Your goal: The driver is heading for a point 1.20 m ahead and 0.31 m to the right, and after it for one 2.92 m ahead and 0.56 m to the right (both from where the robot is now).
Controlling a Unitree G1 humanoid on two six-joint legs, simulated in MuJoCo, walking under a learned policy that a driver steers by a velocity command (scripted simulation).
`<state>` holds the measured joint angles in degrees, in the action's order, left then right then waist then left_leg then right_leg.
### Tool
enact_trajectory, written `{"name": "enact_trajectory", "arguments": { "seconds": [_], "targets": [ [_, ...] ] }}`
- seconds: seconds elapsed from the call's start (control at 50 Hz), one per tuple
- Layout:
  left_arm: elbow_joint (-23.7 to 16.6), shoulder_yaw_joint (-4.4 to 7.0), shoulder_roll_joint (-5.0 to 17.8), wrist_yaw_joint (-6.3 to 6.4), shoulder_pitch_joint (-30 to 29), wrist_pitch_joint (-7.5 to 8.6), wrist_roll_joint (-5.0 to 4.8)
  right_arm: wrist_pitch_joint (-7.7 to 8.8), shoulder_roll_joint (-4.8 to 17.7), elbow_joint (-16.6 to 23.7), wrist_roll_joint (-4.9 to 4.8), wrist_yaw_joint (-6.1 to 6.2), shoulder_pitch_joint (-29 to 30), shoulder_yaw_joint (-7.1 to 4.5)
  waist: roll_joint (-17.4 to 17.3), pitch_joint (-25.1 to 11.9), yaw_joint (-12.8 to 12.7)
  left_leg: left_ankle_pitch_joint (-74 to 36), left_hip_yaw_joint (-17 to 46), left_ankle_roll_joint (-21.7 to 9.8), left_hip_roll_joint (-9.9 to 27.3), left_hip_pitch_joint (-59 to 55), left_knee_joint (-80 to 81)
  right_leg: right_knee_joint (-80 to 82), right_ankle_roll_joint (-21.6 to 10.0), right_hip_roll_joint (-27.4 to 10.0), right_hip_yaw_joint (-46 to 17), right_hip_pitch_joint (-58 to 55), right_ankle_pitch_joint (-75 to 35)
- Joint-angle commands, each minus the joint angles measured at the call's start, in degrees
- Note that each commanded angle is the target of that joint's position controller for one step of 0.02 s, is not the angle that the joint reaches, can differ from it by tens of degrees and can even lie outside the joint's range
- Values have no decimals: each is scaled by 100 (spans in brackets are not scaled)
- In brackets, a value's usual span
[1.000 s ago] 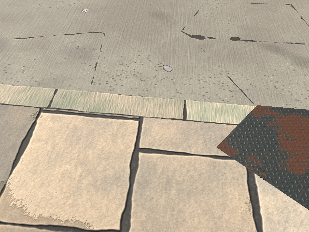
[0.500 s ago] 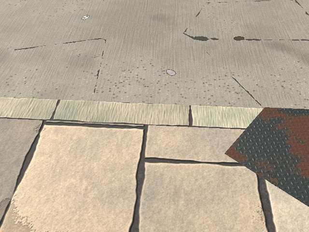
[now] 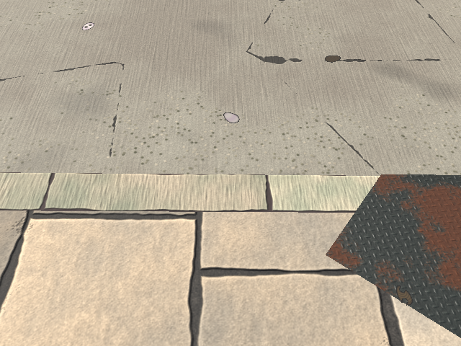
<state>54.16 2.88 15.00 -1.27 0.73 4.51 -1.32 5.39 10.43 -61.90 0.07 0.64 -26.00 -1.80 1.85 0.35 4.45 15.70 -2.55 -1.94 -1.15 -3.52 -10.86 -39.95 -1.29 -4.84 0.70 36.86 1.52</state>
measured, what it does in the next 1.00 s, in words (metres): walks ahead: right foot, then left foot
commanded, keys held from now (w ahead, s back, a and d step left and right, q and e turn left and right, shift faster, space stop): w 0.68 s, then w+e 0.32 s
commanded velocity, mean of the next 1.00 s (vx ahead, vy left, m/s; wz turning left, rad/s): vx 0.49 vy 0.00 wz -0.09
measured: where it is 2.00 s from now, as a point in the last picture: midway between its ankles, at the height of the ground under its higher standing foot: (245, 185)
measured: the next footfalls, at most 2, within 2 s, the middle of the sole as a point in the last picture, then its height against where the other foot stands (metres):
right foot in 0.16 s outside the picture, level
left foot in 0.70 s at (178, 313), level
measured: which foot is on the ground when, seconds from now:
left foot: down 0.00-0.18, up 0.20-0.68, down 0.70-1.00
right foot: up 0.00-0.14, down 0.16-0.74, up 0.76-1.00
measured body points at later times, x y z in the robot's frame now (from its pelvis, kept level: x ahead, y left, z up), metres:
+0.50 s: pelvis +0.29 -0.05 +0.00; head +0.30 -0.05 +0.45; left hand +0.28 +0.21 -0.14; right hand +0.46 -0.31 -0.11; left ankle +0.46 +0.13 -0.68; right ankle +0.25 -0.14 -0.74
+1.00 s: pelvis +0.60 +0.02 +0.00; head +0.61 +0.03 +0.45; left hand +0.71 +0.24 -0.14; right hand +0.53 -0.19 -0.14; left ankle +0.57 +0.11 -0.74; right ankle +0.70 -0.16 -0.66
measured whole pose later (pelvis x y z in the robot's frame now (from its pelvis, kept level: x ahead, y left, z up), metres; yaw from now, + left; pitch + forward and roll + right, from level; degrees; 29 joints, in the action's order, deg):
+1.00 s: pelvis +0.60 +0.02 +0.00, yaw -7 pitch +0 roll +2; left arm 55.3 1.9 11.6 -5.2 12.9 5.5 3.6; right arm 6.7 8.6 -58.4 6.0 0.2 -25.0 -1.1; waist 2.6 1.1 2.6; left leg 11.2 -10.7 -3.3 -2.2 2.1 -13.0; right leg -58.7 -5.6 -5.9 -4.1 41.0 1.6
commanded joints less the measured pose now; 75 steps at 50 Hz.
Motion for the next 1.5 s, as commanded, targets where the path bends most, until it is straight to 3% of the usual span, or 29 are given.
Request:
{"name": "enact_trajectory", "arguments": {
  "seconds": [0.02,0.1,0.16,0.18,0.2,0.24,0.28,0.36,0.6,0.62,0.64,0.68,0.7,0.72,0.74,0.76,0.78,0.8,0.88,0.98,1.18,1.28,1.3,1.32,1.34,1.36,1.38,1.44,1.5],
  "targets": [
    [-562,-48,128,-71,-1004,58,-32,49,1048,151,-59,57,-211,-210,-703,807,-14,-1513,626,-807,1377,634,633,647,-47,175,176,-73,-454],
    [-690,34,400,-167,-946,124,-37,-40,1139,150,-94,69,-111,-294,-733,598,-302,-2902,498,-650,1654,-175,9,1022,-367,277,150,-418,-2],
    [-97,374,984,-84,1250,93,-45,-150,1128,295,-17,61,130,-280,-867,-812,-1384,-4701,124,-297,1228,659,-2680,826,-795,469,194,-3556,243],
    [67,505,1531,-29,2199,65,113,-89,575,431,25,-8,-392,-120,297,-1824,-1289,-2364,-14,42,516,2837,-4978,899,-1564,-1077,-2100,-5914,1027],
    [163,418,1348,-43,2383,29,92,76,241,356,-92,-59,-522,-4,1243,-2556,-1167,1511,656,153,-245,3866,-6502,2213,-2035,-1868,-4494,-6429,2140],
    [-29,221,715,-54,1287,97,36,272,981,700,-335,-52,591,-197,543,-936,-1016,945,828,-137,437,4651,-6995,2563,-1485,-1426,-3115,-4798,2087],
    [-104,104,359,-106,604,209,159,202,967,731,-171,60,786,-293,20,-303,-541,148,734,-176,939,3951,-6213,2868,-1230,-996,-1916,-3118,972],
    [116,99,467,-51,857,234,157,-36,645,848,-117,103,785,-287,148,88,-274,-207,656,-58,1145,3731,-5366,3402,-1320,-779,-1183,-2237,622],
    [488,175,796,162,2244,27,31,58,668,1664,-139,-207,3132,-155,43,517,-907,-1884,265,31,678,4207,-1996,3048,-991,-862,-435,-3762,-235],
    [738,-177,-81,-204,2756,201,980,-112,428,1396,727,-291,2335,14,378,255,-633,-1902,686,-182,827,4232,-2068,3078,-1213,-1165,-699,-4436,-416],
    [669,-74,106,-322,2573,257,834,-186,694,1447,731,-300,2317,-100,358,415,-574,-1308,556,-294,734,4391,-2008,2971,-1209,-1225,-648,-4800,-743],
    [498,52,719,-329,2220,233,576,-157,1052,1623,405,-291,2570,-204,6,115,-342,-1267,-65,-554,290,3059,-1727,2427,-1037,-959,-335,-4418,-1888],
    [566,71,849,-347,2434,217,641,-99,1177,1587,252,-254,2315,-245,-12,-218,-230,-1556,-161,-697,123,1874,-1878,1805,-865,-649,-171,-3961,-2769],
    [547,-38,427,-329,2940,231,738,-42,1326,1323,207,-239,1341,-256,-448,-1412,-124,-2504,217,-1236,532,-358,-2602,351,-534,-79,89,-3028,-2172],
    [464,-224,-104,-440,3518,297,814,-69,1361,951,233,-224,-206,-229,-1738,-2573,238,-1392,2877,-2329,1921,-3006,-1577,-1444,-124,952,79,-720,1220],
    [350,-91,242,-534,2651,263,582,-51,1199,555,469,-171,-1175,-198,-1203,-1894,684,-472,4068,-1915,2209,-2768,-655,-2928,-306,980,-620,279,3060],
    [188,-18,325,-472,1988,291,428,58,1274,548,442,-115,-598,-264,-961,-483,503,361,3363,-1345,2113,-1419,-437,-3474,-534,590,-1010,874,2582],
    [176,37,442,-312,1844,318,454,89,1078,656,357,-54,140,-244,-761,105,226,290,2609,-1213,2012,-257,-249,-3388,-624,203,-958,676,2064],
    [199,-105,-370,-236,2076,171,523,94,116,836,462,31,831,31,-410,71,-495,-1298,1054,-1156,1772,1025,372,-3048,-615,-206,-913,-167,999],
    [-106,-109,-305,-450,1322,119,468,290,227,738,664,-56,403,39,-427,271,-417,-2672,-468,-1144,1481,1235,481,-1667,-367,-297,-519,310,-455],
    [-690,-35,-68,-327,23,-149,440,202,667,304,509,-235,-617,-70,-505,550,-303,-4303,-1019,-981,1864,-824,37,473,-402,207,-60,564,-60],
    [-658,224,455,-129,839,106,256,83,1029,439,605,-143,-484,-219,-745,-75,-836,-6647,-1477,-509,1662,-245,-1885,526,-875,1077,463,-1835,-55],
    [-318,310,664,-29,2078,164,171,140,675,636,625,-89,-773,-89,-204,-1293,-974,-5655,-1327,137,1349,1935,-3397,-271,-1507,710,-582,-4789,-204],
    [50,410,932,108,3489,131,347,208,606,835,752,-301,-218,55,344,-1761,-1696,-742,-1103,527,490,3730,-5143,757,-2194,-172,-2491,-6514,-440],
    [460,358,934,48,4293,167,510,186,629,1134,510,-540,550,16,75,-1844,-1854,1656,-30,353,-72,4665,-6393,1741,-2291,-853,-3856,-7005,-342],
    [424,501,1086,57,3779,299,507,210,586,1351,363,-517,1357,-6,-109,-578,-1841,1481,712,150,218,5473,-6603,1982,-1882,-752,-3465,-6095,-10],
    [350,439,835,37,3003,383,382,233,703,1438,450,-378,1457,-15,118,-144,-1486,1214,909,53,496,5166,-6474,2066,-1810,-612,-2991,-4896,207],
    [34,55,-60,-111,1863,401,293,80,166,1468,561,-58,937,100,5,81,-388,809,858,-20,787,3427,-5617,2627,-1810,-342,-2491,-2147,90],
    [-287,89,295,-206,1473,476,357,-42,530,1627,403,-5,1159,54,-89,102,-247,114,407,251,648,2797,-4357,2871,-1540,72,-1860,-1003,264]
  ]
}}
